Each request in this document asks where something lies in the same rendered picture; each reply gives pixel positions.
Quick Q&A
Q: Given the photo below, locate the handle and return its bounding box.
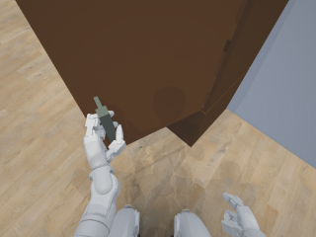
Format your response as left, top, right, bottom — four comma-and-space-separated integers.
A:
94, 96, 117, 143

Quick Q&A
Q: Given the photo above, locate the robot left hand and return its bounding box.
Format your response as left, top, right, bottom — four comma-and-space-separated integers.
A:
83, 111, 126, 171

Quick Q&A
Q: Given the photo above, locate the cupboard door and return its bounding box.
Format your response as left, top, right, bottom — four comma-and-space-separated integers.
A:
15, 0, 242, 150

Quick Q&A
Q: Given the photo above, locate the robot left thigh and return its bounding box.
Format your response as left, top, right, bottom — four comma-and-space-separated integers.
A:
108, 208, 140, 237

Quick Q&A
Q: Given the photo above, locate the robot right thigh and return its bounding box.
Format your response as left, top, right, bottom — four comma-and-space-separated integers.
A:
174, 212, 211, 237

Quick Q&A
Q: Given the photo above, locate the robot thigh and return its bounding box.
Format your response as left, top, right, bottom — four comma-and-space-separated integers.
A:
174, 212, 211, 237
108, 208, 140, 237

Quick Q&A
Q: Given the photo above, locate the robot right hand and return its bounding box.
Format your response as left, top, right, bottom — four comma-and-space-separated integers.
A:
221, 193, 260, 237

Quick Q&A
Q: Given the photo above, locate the robot left forearm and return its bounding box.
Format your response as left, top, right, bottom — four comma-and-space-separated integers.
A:
73, 165, 120, 237

